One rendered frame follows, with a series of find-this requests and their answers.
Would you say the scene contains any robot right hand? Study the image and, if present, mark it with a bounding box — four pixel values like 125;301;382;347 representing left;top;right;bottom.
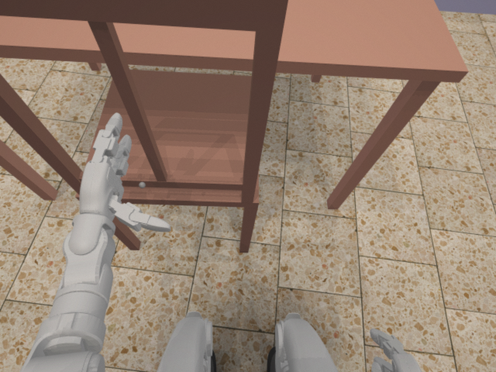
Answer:
370;329;422;372

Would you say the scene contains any chair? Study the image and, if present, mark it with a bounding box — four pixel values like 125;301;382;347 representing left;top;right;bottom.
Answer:
0;0;288;253

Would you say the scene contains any left robot forearm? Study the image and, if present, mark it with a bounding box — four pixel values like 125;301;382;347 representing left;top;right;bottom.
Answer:
20;213;115;372

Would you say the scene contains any robot right thigh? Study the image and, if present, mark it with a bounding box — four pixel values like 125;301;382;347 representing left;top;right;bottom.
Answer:
275;319;339;372

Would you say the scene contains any robot left upper arm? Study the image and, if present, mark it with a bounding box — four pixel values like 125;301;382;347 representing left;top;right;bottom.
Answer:
23;351;105;372

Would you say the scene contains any robot right shin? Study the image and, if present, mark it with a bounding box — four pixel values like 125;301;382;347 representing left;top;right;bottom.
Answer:
275;313;301;372

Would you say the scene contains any table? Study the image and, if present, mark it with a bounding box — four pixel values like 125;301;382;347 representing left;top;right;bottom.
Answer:
0;0;469;209

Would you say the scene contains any robot left hand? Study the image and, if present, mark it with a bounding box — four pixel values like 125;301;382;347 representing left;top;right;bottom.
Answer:
79;113;171;232

